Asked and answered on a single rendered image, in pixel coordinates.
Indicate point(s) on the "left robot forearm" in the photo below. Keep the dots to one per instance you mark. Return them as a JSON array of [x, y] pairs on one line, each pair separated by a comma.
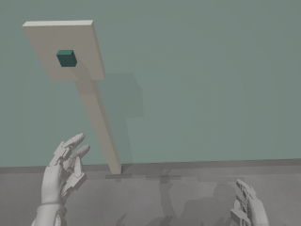
[[50, 214]]

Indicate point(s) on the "button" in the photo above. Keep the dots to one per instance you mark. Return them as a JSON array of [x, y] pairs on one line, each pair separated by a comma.
[[66, 58]]

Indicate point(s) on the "left robot hand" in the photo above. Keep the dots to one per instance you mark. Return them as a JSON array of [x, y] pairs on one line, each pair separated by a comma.
[[58, 183]]

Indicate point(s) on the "panel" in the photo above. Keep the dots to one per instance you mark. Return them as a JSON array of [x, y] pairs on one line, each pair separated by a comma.
[[49, 37]]

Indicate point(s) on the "right robot hand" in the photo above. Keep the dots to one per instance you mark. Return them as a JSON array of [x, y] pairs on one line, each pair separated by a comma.
[[253, 213]]

